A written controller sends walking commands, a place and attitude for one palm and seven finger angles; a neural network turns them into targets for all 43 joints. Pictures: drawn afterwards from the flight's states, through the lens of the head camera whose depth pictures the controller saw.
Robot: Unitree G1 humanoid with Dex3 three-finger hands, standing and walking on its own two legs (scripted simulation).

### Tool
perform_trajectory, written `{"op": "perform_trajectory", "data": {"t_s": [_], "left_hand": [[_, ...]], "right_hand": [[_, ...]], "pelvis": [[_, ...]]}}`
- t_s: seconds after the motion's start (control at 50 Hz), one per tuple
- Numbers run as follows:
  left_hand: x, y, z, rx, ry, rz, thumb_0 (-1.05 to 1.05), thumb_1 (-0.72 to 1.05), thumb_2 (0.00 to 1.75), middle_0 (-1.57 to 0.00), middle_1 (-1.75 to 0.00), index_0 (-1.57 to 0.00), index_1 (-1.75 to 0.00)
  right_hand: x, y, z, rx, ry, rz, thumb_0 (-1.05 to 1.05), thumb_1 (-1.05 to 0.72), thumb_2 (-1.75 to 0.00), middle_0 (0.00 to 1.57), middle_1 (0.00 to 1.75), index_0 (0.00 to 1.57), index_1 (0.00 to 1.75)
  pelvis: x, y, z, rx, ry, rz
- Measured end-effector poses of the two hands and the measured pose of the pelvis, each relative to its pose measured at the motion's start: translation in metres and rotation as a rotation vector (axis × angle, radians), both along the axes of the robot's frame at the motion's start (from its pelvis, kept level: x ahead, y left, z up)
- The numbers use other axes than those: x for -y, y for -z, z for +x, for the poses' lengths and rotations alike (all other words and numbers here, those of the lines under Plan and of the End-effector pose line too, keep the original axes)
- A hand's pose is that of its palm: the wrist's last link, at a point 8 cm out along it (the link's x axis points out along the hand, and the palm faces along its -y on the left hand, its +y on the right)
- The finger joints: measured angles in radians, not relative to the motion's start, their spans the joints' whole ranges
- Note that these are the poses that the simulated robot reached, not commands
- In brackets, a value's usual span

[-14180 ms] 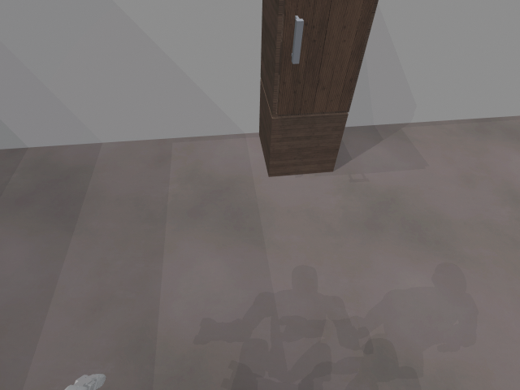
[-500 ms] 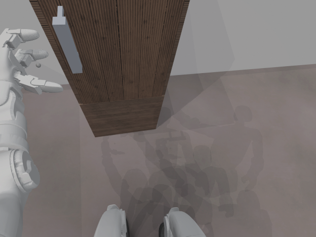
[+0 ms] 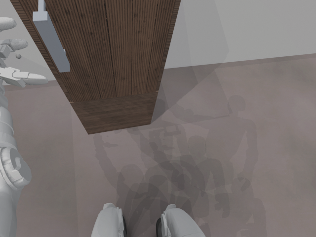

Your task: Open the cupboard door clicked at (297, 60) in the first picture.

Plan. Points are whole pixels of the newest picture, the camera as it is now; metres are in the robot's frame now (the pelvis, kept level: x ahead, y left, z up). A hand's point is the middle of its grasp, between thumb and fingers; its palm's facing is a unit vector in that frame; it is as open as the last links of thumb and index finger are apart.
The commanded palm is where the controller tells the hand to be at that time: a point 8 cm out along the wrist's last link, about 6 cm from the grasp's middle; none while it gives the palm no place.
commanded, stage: move the hooked fingers beside the handle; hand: left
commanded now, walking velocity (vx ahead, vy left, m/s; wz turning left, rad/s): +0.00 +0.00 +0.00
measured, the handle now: (54, 39) +0.58 +0.21 +0.08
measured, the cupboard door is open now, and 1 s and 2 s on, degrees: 0 0 0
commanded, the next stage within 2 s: slide the fingers in behind the handle in 0.46 s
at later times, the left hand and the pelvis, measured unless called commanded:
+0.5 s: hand (22, 59) +0.51 +0.26 +0.07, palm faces +0.13 -0.99 -0.01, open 14.0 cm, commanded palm +0.50 +0.29 +0.07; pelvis +0.00 +0.00 +0.00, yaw +1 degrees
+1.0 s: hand (38, 54) +0.53 +0.23 +0.08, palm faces +0.14 -0.99 -0.01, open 14.0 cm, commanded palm +0.50 +0.26 +0.07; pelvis -0.01 +0.00 -0.01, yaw +1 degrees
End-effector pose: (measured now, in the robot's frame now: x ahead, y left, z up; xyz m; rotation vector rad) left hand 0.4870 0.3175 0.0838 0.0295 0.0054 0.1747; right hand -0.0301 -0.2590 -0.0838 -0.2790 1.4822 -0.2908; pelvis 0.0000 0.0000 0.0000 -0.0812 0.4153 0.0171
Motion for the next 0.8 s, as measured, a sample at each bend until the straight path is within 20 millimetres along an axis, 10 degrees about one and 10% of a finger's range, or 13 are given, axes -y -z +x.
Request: {"op": "perform_trajectory", "data": {"t_s": [0.28, 0.8], "left_hand": [[-0.001, 0.008, -0.005, -0.029, 0.034, -0.024, -0.02, -0.5, 0.3, -0.3, -1.2, -0.3, -1.2], [0.015, 0.006, 0.003, -0.056, 0.064, -0.028, -0.02, -0.5, 0.3, -0.3, -1.2, -0.3, -1.2]], "right_hand": [[0.009, 0.0, 0.033, 0.079, -0.064, -0.034, 0.0, -0.9, -0.89, 0.21, 0.3, 0.2, 0.3], [-0.003, 0.005, 0.0, 0.01, -0.02, -0.003, 0.0, -0.9, -0.89, 0.21, 0.3, 0.2, 0.3]], "pelvis": [[0.0, 0.002, -0.003, 0.002, -0.018, -0.006], [-0.004, 0.004, -0.008, 0.003, -0.021, -0.01]]}}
